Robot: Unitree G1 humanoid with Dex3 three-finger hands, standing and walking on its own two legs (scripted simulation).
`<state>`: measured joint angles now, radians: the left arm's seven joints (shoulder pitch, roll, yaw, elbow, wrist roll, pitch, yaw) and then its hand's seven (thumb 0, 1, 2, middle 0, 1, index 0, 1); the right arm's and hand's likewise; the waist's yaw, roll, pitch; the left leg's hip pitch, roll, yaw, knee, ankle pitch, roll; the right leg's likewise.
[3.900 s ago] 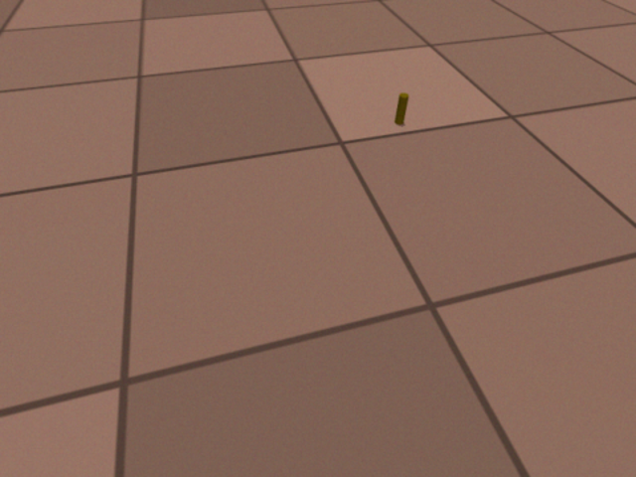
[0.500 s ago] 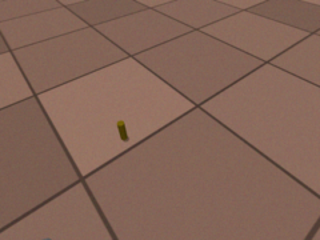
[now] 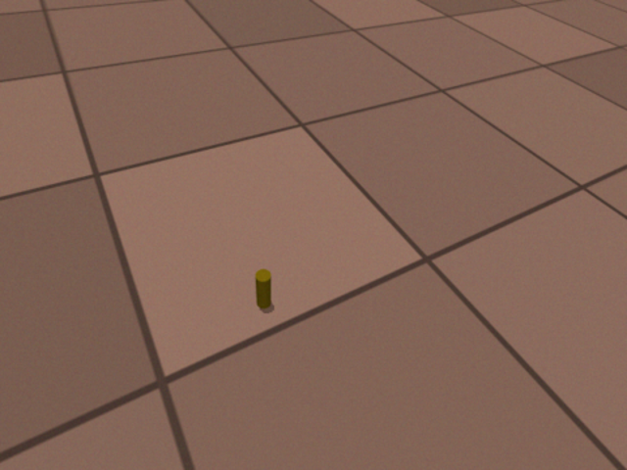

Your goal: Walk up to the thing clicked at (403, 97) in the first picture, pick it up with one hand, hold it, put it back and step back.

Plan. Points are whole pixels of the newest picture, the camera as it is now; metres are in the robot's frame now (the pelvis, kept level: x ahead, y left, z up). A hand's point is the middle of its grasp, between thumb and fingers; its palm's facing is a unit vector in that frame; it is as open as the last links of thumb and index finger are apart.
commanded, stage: walk up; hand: left
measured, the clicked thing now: (263, 289) +0.81 +0.15 -0.67
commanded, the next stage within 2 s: none
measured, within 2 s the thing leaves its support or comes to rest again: neither
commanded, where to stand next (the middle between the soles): +0.48 -0.03 m, yaw -2 degrees
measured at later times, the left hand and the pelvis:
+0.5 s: hand (131, 394) +0.25 +0.27 -0.12, palm faces -0.14 -0.92 -0.37, open 7.3 cm; pelvis +0.17 +0.00 +0.01, yaw -4 degrees
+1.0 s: hand (158, 321) +0.38 +0.27 -0.13, palm faces -0.04 -0.93 -0.37, open 7.3 cm; pelvis +0.32 -0.01 +0.01, yaw -1 degrees
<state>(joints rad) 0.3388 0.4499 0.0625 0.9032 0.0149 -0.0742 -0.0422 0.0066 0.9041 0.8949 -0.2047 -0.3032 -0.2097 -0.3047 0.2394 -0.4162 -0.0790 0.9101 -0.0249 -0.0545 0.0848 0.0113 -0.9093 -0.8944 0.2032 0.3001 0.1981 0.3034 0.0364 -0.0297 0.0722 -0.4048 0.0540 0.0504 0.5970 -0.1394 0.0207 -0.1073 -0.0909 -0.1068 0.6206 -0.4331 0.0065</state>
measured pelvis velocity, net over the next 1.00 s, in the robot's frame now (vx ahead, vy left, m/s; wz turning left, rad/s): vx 0.32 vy -0.01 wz -0.02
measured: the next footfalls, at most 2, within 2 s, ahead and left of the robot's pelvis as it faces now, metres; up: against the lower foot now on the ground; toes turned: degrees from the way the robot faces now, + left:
right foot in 0.54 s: +0.33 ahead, -0.14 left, +0.00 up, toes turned -7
left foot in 1.02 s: +0.47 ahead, +0.12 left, +0.00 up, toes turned +0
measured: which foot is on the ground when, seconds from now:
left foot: down 0.00-0.56, up 0.58-1.00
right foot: down 0.00-0.00, up 0.02-0.52, down 0.54-1.00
